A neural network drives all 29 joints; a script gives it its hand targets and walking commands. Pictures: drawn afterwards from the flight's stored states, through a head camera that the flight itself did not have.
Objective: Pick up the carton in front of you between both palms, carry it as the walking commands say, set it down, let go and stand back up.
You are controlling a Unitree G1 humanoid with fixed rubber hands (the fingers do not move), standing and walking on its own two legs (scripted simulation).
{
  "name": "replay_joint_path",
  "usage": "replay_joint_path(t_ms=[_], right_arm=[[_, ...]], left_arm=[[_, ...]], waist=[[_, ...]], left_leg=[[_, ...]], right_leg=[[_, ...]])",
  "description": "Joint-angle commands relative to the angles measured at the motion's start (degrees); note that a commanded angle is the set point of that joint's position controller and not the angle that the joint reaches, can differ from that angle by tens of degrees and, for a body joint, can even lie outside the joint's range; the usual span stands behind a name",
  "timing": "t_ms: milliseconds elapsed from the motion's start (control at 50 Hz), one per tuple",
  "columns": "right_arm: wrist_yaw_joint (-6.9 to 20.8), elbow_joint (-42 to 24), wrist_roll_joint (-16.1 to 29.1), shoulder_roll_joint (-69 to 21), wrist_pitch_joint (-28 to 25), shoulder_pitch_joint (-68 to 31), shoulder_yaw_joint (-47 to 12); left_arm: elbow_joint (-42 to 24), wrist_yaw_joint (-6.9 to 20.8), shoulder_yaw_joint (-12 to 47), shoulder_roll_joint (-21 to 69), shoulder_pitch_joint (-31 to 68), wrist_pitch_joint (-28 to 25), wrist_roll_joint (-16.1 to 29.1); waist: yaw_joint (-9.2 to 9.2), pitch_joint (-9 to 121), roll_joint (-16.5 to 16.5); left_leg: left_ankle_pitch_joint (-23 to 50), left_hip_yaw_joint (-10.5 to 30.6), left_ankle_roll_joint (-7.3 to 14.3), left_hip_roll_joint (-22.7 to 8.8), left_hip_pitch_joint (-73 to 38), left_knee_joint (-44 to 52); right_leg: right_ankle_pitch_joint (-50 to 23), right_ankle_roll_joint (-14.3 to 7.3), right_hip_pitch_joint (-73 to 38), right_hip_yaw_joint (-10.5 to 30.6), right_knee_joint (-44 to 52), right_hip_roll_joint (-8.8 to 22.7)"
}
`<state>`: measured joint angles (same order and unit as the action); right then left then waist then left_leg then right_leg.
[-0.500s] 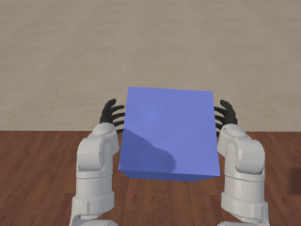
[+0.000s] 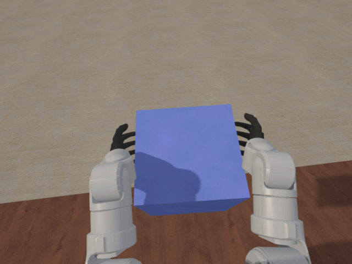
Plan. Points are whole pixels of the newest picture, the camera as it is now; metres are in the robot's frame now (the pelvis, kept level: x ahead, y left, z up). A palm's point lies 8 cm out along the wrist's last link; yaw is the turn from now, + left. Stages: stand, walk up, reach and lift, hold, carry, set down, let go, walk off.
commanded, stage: carry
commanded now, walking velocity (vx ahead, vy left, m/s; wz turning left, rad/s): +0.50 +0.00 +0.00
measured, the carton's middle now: (186, 167) +0.36 -0.02 +0.03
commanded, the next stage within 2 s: none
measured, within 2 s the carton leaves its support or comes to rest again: neither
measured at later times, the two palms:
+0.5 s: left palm (121, 93) +0.61 +0.16 +0.09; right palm (210, 84) +0.62 -0.13 +0.09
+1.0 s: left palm (141, 59) +0.91 +0.11 +0.04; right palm (208, 55) +0.90 -0.17 +0.05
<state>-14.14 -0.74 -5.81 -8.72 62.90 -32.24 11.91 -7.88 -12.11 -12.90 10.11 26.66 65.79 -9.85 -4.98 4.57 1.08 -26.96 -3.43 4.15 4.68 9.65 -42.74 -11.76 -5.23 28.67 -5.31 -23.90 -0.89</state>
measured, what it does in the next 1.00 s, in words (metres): goes down: left foot 0.05 m lower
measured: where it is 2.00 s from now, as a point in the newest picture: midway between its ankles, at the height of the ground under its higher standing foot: (175, 151)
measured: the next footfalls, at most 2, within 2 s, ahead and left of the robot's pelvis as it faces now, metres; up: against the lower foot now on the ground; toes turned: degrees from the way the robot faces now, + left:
left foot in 0.52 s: +0.45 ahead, +0.07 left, -0.05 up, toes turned +1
right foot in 1.04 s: +0.74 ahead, -0.08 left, -0.09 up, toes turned -3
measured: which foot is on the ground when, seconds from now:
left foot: down 0.00-0.00, up 0.02-0.50, down 0.52-1.00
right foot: down 0.00-0.52, up 0.54-1.00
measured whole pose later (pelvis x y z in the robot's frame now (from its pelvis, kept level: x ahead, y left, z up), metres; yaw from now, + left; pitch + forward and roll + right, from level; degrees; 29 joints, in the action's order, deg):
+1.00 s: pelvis +0.56 +0.00 -0.07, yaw +0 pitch +6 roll +1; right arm -14.8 -2.7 -5.1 -9.3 61.4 -32.0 12.3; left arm -9.4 -13.7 -13.6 10.5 28.2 66.0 -9.3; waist -5.6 3.2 1.0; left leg -23.6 -3.4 4.4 4.4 10.3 -37.2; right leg -9.7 -4.6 32.5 -4.0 -26.4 -0.6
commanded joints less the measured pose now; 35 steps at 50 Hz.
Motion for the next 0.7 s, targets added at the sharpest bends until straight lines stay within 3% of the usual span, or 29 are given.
replay_joint_path(t_ms=[0,20,40,60,80,100,140,180,240,300,360,420,440,460,480,500,520,540,560,580,600,620,640,680], right_arm=[[15.99,5.2,22.12,-55.07,1.25,-28.58,-37.74],[15.65,6.49,22.12,-56.33,1.47,-28.99,-37.21],[15.1,4.83,21.42,-55.17,1.42,-28.85,-36.92],[14.75,3.05,21.34,-56.63,1.1,-31.62,-37.02],[14.57,1.87,20.97,-58.16,0.63,-33.34,-37.02],[14.4,1.0,20.72,-59.45,0.12,-34.38,-37.02],[14.23,-0.65,20.47,-61.12,-1.07,-35.21,-37.63],[13.83,-2.69,20.51,-61.41,-2.14,-34.95,-38.95],[12.93,-5.54,20.08,-59.42,-2.85,-33.09,-40.18],[12.38,-8.23,19.73,-55.91,-2.55,-31.04,-40.99],[12.31,-9.08,19.24,-52.02,-1.11,-29.34,-40.89],[12.84,-6.93,18.04,-48.58,0.89,-26.96,-39.16],[12.93,-5.75,17.48,-47.59,1.44,-26.34,-38.17],[12.92,-4.34,16.74,-46.66,1.88,-25.43,-36.96],[12.84,-2.96,15.92,-45.5,2.26,-24.76,-35.63],[12.72,-1.98,15.11,-43.99,2.67,-24.0,-34.12],[12.43,-0.57,14.29,-42.45,3.07,-24.48,-32.43],[12.04,1.14,14.42,-42.38,3.27,-24.54,-31.93],[11.91,1.14,15.21,-42.87,3.41,-24.84,-31.82],[12.35,0.34,17.11,-46.49,3.25,-26.96,-33.03],[13.09,-1.52,19.22,-50.34,2.97,-31.26,-34.48],[13.94,-3.07,21.31,-53.9,2.62,-35.52,-36.28],[14.78,-4.13,23.35,-56.8,2.11,-39.03,-38.17],[15.99,-5.48,26.03,-60.56,0.99,-42.65,-40.33]], left_arm=[[3.68,10.99,35.15,44.73,33.0,-1.66,17.9],[5.19,10.47,34.42,43.2,35.17,-1.82,17.95],[6.49,10.36,35.34,45.24,32.15,-2.15,19.04],[4.2,10.72,36.37,47.87,34.68,-2.63,20.76],[1.95,11.26,37.95,51.17,39.25,-3.01,22.98],[-0.1,11.82,40.06,54.49,43.79,-3.52,25.32],[-3.15,12.76,43.21,58.61,49.77,-4.81,29.33],[-4.9,13.24,44.76,59.61,51.06,-5.54,31.12],[-5.87,13.22,45.43,58.17,48.21,-5.7,31.55],[-6.61,12.88,45.41,54.96,44.53,-5.27,31.03],[-6.41,12.56,45.11,51.55,41.41,-4.12,30.34],[-3.62,12.5,44.17,48.79,38.27,-2.66,29.14],[-2.22,12.51,43.69,48.27,37.69,-2.19,28.6],[-0.77,12.5,43.14,48.0,37.62,-1.72,28.13],[0.72,12.47,42.52,47.58,37.89,-1.32,27.82],[1.87,12.39,41.68,46.86,38.51,-1.02,27.41],[3.31,12.19,41.15,47.71,39.42,-0.39,27.0],[3.69,11.72,40.38,47.53,39.54,0.37,26.75],[3.28,11.21,40.36,48.77,41.41,0.57,27.61],[2.16,10.93,39.5,49.48,43.25,0.41,27.68],[1.87,10.84,38.95,51.41,44.95,0.07,27.36],[1.83,10.86,38.42,53.09,45.7,-0.5,26.78],[1.53,10.95,38.35,54.65,46.44,-1.11,26.5],[0.92,11.01,38.91,57.21,47.88,-2.26,26.03]], waist=[[5.79,24.84,2.63],[7.32,30.94,15.12],[9.35,33.17,11.79],[9.1,28.06,7.6],[8.53,25.2,2.35],[7.91,22.99,0.61],[6.82,22.28,1.45],[7.01,23.73,3.9],[8.48,25.39,4.69],[10.11,25.48,5.03],[11.76,23.55,4.12],[12.91,20.18,4.28],[12.11,19.38,4.44],[9.93,19.59,3.59],[7.04,21.23,2.42],[4.96,23.77,-0.87],[4.77,27.18,-9.07],[1.16,30.54,-16.6],[0.68,31.73,-14.23],[0.85,28.67,-9.13],[1.75,24.54,-4.72],[2.73,22.25,-2.38],[3.72,21.33,-2.05],[3.63,21.61,-4.79]], left_leg=[[11.11,2.48,-0.34,-5.7,13.2,-22.4],[-12.02,4.48,-3.91,0.16,32.33,-39.42],[-9.76,6.11,-2.52,-2.21,36.42,-42.4],[-5.89,6.18,-1.89,-3.63,37.93,-39.48],[-2.51,5.93,-1.84,-4.36,36.79,-36.02],[-0.06,5.98,-1.81,-5.62,35.13,-32.34],[2.22,5.7,-1.93,-6.61,30.41,-26.44],[4.86,4.73,-2.27,-7.14,31.36,-22.68],[12.58,3.41,-2.68,-7.39,35.38,-16.09],[21.29,2.01,-2.2,-6.4,35.17,-7.26],[28.29,-0.54,-1.63,-3.89,32.86,3.99],[35.75,-2.01,-0.09,-2.35,26.05,15.35],[37.36,-1.89,0.8,-2.4,21.55,18.71],[40.28,-2.84,1.71,-2.3,14.24,22.31],[43.1,-3.55,1.97,-3.16,3.84,23.03],[51.75,2.23,1.78,-9.64,-9.06,17.48],[73.85,17.79,5.91,-22.69,-25.16,6.51],[62.76,31.22,13.36,-28.04,-32.03,8.53],[40.49,36.96,16.42,-28.93,-33.06,12.03],[26.27,36.75,15.53,-25.39,-25.25,15.71],[25.26,32.65,12.88,-22.56,-17.8,17.3],[27.9,28.68,11.66,-21.22,-11.53,17.95],[27.72,25.54,10.51,-20.15,-7.0,18.81],[30.19,21.13,9.79,-18.53,-5.03,19.49]], right_leg=[[-28.21,-1.26,-35.98,12.14,-8.0,12.82],[-29.74,-13.46,-53.81,31.54,-11.46,25.33],[-3.23,-15.77,-51.07,38.35,-7.35,25.16],[8.04,-13.18,-44.27,35.87,-3.82,20.52],[10.61,-11.25,-38.05,33.04,-2.2,18.79],[9.31,-10.42,-32.78,30.05,-1.2,17.66],[10.61,-9.36,-25.88,25.94,0.28,15.87],[4.93,-9.86,-27.3,23.2,-0.5,15.12],[-9.37,-8.95,-33.58,19.5,-3.29,14.01],[-15.27,-7.01,-37.28,15.53,-5.7,10.97],[-15.95,-6.23,-39.48,12.63,-8.45,8.02],[-10.38,-5.56,-37.06,10.85,-12.26,7.08],[-9.4,-4.69,-34.97,10.31,-14.52,7.0],[-10.65,-3.26,-31.89,8.54,-19.3,6.24],[-8.6,-1.6,-26.43,6.29,-25.89,5.08],[6.32,-0.25,-15.38,5.13,-35.08,3.28],[40.37,2.06,2.29,4.58,-45.0,-1.02],[48.46,3.56,12.78,5.72,-56.76,-4.17],[47.66,3.19,19.86,7.62,-60.48,-2.15],[44.15,2.57,20.83,7.61,-58.63,-0.44],[40.51,2.71,18.99,7.74,-54.38,1.2],[38.43,2.84,16.04,7.79,-50.05,2.19],[37.2,3.05,12.87,7.51,-46.36,2.93],[34.01,3.53,10.91,6.0,-41.57,3.13]])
